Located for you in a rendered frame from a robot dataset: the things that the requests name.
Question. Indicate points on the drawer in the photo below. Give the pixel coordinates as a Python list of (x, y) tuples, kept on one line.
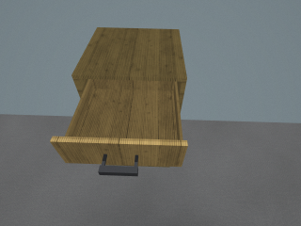
[(125, 118)]

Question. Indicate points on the handle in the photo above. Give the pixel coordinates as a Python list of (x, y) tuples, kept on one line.
[(118, 170)]

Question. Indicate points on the cabinet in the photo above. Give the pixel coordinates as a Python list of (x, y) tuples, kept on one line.
[(137, 54)]

